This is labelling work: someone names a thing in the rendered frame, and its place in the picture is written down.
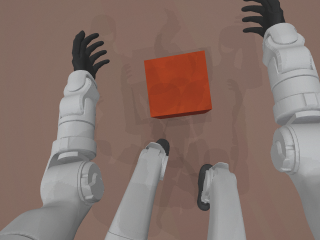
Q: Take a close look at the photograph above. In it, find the robot right upper arm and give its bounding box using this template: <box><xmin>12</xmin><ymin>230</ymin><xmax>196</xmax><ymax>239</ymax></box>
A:
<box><xmin>270</xmin><ymin>123</ymin><xmax>320</xmax><ymax>240</ymax></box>

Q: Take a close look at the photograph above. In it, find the carton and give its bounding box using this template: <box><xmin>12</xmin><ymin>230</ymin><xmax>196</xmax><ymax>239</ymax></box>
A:
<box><xmin>144</xmin><ymin>50</ymin><xmax>212</xmax><ymax>119</ymax></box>

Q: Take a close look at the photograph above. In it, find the robot left upper arm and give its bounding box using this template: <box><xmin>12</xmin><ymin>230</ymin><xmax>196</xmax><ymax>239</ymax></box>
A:
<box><xmin>0</xmin><ymin>160</ymin><xmax>105</xmax><ymax>240</ymax></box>

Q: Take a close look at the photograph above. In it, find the robot right forearm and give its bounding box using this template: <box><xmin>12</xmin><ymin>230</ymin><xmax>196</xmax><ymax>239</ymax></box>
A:
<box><xmin>262</xmin><ymin>23</ymin><xmax>320</xmax><ymax>126</ymax></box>

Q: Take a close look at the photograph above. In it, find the robot right shin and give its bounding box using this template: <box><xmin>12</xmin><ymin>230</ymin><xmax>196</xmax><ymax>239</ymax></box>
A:
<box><xmin>201</xmin><ymin>162</ymin><xmax>237</xmax><ymax>204</ymax></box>

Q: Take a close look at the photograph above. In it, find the robot right thigh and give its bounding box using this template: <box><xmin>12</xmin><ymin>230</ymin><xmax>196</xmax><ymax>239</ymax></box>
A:
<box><xmin>203</xmin><ymin>167</ymin><xmax>247</xmax><ymax>240</ymax></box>

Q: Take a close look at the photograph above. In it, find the left robot hand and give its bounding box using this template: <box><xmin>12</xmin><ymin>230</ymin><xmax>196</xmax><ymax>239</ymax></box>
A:
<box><xmin>72</xmin><ymin>30</ymin><xmax>110</xmax><ymax>80</ymax></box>

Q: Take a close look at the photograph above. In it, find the robot left forearm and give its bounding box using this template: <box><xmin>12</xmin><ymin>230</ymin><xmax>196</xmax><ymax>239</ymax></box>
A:
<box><xmin>40</xmin><ymin>70</ymin><xmax>100</xmax><ymax>202</ymax></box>

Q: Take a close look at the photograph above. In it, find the right robot hand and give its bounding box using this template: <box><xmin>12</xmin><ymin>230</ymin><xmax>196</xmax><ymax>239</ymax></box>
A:
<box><xmin>241</xmin><ymin>0</ymin><xmax>286</xmax><ymax>38</ymax></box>

